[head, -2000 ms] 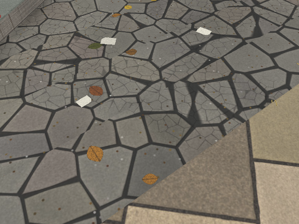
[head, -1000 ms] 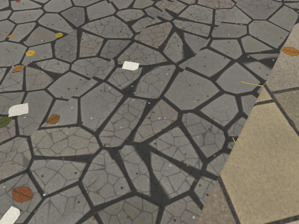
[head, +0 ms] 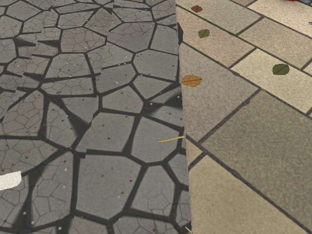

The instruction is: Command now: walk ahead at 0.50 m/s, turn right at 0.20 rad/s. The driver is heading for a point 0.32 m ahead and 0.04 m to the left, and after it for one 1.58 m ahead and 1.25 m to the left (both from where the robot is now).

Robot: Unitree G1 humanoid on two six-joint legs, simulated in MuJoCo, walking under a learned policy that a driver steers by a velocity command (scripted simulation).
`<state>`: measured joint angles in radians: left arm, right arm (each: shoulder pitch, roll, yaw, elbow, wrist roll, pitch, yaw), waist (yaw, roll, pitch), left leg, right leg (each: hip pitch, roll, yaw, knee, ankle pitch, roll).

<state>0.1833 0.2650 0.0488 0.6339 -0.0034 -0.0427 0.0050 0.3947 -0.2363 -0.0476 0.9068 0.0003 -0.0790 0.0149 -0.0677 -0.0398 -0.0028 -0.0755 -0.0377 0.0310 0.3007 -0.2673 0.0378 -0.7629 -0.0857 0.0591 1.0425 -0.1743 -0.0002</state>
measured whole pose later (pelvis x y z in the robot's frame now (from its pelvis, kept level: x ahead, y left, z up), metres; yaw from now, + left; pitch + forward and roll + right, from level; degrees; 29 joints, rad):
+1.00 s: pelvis +0.25 -0.03 +0.00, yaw +24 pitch +3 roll -5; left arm 0.13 0.24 0.08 0.80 0.01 -0.02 0.03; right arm 0.14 -0.30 -0.08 0.64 0.02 0.07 -0.03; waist -0.02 0.11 0.01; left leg -0.39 -0.04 -0.27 0.53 -0.21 0.02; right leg -0.40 0.06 0.02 0.73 -0.37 0.01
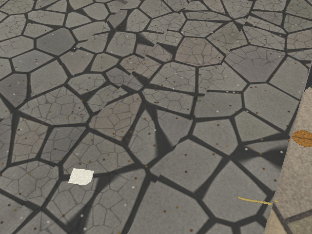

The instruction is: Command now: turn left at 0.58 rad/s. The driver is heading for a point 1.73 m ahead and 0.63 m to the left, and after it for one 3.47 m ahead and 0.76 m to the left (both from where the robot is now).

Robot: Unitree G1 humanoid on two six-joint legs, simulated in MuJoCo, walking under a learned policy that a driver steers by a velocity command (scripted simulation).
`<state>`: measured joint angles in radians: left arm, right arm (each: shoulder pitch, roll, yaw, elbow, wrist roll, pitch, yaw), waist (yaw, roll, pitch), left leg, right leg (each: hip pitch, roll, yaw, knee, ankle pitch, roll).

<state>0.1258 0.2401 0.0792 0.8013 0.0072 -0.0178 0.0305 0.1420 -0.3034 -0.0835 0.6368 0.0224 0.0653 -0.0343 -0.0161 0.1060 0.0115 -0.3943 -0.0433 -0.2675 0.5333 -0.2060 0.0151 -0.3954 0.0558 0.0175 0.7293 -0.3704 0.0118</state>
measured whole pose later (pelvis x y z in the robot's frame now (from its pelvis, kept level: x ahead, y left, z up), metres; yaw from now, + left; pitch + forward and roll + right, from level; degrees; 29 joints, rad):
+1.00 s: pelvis +0.01 +0.00 +0.00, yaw +35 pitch +1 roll +1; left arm 0.17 0.24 0.05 0.69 0.02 0.02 0.04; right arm 0.22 -0.33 -0.10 0.64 0.01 0.08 -0.02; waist 0.01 0.03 0.04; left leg -0.49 -0.03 -0.08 1.03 -0.42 -0.11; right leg -0.25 -0.04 -0.02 0.48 -0.25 -0.01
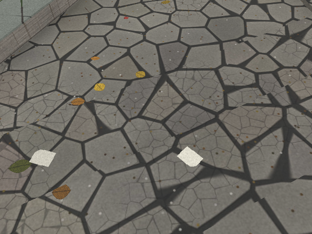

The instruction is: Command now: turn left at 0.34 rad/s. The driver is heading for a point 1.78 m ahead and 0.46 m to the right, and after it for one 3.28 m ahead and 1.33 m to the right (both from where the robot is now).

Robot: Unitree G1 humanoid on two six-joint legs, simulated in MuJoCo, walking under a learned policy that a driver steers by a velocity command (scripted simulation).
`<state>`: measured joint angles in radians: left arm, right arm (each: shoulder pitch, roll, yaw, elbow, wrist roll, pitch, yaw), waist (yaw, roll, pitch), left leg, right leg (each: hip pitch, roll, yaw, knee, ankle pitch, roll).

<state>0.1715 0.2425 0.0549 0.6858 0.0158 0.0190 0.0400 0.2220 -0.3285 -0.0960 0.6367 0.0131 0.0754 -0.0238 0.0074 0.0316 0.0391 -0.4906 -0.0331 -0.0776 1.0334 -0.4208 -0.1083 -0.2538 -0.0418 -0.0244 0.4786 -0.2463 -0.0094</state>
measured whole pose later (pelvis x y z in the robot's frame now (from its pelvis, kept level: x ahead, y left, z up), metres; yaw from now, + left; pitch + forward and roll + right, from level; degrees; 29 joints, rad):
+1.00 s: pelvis +0.14 -0.01 +0.00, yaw +2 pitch +2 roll +1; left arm 0.44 0.24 0.03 0.86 -0.01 -0.07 -0.01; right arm 0.18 -0.29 -0.07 0.68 0.02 -0.06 0.02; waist 0.06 0.03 0.01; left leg -0.59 0.05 0.00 0.94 -0.19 0.00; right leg -0.03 0.02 -0.02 0.30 -0.31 -0.06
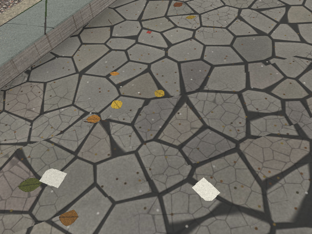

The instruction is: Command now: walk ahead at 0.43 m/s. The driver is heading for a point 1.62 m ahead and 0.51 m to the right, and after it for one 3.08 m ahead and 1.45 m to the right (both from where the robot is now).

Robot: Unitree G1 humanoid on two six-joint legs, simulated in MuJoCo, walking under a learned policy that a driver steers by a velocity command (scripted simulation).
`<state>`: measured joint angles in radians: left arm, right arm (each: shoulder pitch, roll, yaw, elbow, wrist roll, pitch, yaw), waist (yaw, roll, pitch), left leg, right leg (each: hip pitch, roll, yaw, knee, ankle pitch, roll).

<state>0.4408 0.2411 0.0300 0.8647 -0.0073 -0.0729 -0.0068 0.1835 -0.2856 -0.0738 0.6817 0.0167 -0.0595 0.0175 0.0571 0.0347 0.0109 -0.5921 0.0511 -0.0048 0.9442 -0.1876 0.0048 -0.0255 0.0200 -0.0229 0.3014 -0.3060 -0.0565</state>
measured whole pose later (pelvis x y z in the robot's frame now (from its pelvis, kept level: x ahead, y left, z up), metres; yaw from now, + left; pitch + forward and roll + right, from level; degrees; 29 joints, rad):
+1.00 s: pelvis +0.60 +0.01 -0.04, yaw -8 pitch +1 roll +0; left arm 0.30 0.27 0.05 0.73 -0.01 -0.06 -0.02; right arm 0.18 -0.30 -0.05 0.75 -0.01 -0.10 0.00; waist 0.03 0.03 0.04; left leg -0.58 0.08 -0.09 0.98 -0.27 -0.03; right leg -0.25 0.12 0.06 0.36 -0.13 -0.10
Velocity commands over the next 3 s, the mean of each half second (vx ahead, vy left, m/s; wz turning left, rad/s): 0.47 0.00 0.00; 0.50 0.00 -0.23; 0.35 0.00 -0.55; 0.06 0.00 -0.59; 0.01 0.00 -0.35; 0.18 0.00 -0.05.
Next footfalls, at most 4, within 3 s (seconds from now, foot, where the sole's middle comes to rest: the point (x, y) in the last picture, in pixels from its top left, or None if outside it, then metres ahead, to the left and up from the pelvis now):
0.26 left None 0.33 0.13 -0.82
0.78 right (196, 199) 0.66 -0.07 -0.82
1.28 left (162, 152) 0.94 0.11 -0.86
1.78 right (211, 167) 0.84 -0.15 -0.82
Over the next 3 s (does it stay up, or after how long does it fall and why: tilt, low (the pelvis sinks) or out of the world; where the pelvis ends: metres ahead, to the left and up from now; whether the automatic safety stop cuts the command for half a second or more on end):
stays up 0.90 -0.02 -0.09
